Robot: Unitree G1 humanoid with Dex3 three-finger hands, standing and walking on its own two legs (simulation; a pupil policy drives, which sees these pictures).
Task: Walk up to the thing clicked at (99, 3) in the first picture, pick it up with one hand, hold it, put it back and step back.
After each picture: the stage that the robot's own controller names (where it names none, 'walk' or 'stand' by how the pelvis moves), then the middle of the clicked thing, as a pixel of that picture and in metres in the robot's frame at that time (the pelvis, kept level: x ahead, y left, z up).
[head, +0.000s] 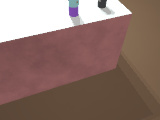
stand; out of the picture +1.14 -0.15 -0.07
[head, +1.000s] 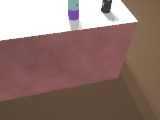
rise first; (106, 3) +1.03 -0.12 -0.05
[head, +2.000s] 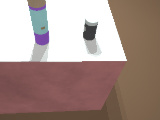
rise first; (90, 27) +0.68 +0.00 -0.03
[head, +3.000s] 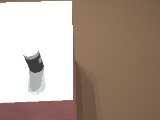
stand; (33, 59) +0.49 +0.23 -0.04
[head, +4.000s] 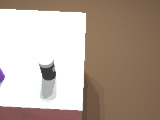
stand; (47, 67) +0.48 +0.18 -0.07
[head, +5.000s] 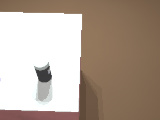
stand; (42, 69) +0.48 +0.20 -0.08
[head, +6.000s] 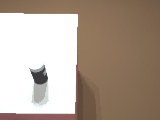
stand; (38, 71) +0.47 +0.22 -0.08
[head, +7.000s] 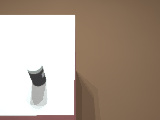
stand; (36, 73) +0.46 +0.22 -0.08
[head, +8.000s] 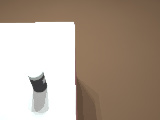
rise first; (37, 79) +0.44 +0.23 -0.07
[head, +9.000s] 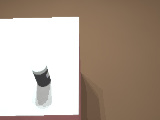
go down; (41, 73) +0.46 +0.22 -0.07
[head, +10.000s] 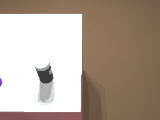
go down; (44, 70) +0.46 +0.22 -0.07
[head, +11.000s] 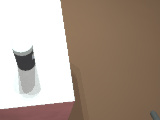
go down; (24, 54) +0.46 +0.19 -0.01
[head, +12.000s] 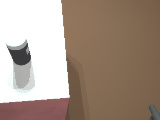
close in; (18, 48) +0.47 +0.21 +0.00
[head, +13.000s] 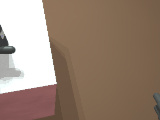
close; out of the picture +0.49 +0.22 +0.04
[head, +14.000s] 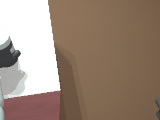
lift; (2, 48) +0.45 +0.21 +0.03
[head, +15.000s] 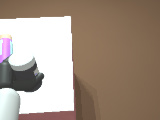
lift; (27, 71) +0.33 +0.18 +0.13
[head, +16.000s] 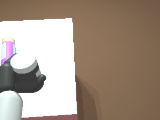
hold; (29, 73) +0.32 +0.17 +0.13
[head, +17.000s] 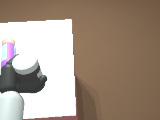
hold; (30, 73) +0.33 +0.17 +0.12
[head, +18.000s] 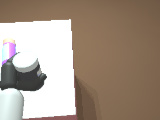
crouch; (30, 71) +0.34 +0.17 +0.12
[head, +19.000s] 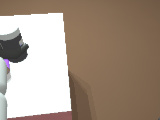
crouch; (12, 43) +0.43 +0.21 +0.15
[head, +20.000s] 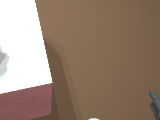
lower; out of the picture +0.51 +0.23 +0.04
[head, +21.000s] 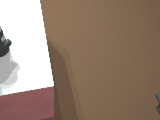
lower; out of the picture +0.49 +0.21 +0.03
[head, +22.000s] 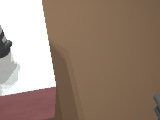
lower; out of the picture +0.48 +0.22 +0.03
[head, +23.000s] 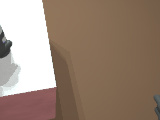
lower; out of the picture +0.48 +0.22 +0.04
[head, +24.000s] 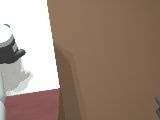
open; (5, 45) +0.46 +0.20 +0.03
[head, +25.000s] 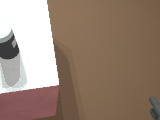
sink last; (4, 40) +0.47 +0.20 +0.03
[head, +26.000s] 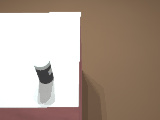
sink last; (44, 69) +0.46 +0.20 -0.03
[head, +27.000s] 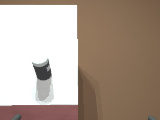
stand; (41, 66) +0.45 +0.19 -0.03
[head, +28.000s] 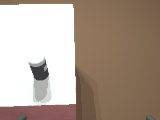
stand; (38, 66) +0.45 +0.20 -0.02
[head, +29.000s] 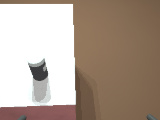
stand; (38, 66) +0.45 +0.20 -0.02
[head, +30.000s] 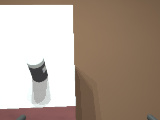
stand; (37, 67) +0.44 +0.20 -0.02
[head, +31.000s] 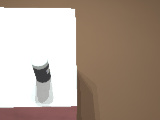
stand; (41, 68) +0.45 +0.19 -0.04
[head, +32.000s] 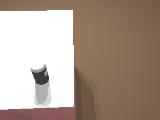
walk; (39, 71) +0.46 +0.20 -0.07
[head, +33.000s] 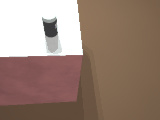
walk; (50, 24) +0.65 +0.16 -0.05
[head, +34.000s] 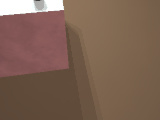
walk; out of the picture +0.97 +0.31 -0.04
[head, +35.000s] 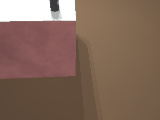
stand; (54, 2) +1.07 +0.23 -0.07
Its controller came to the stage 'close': yes
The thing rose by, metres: 0.21
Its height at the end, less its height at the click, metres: +0.00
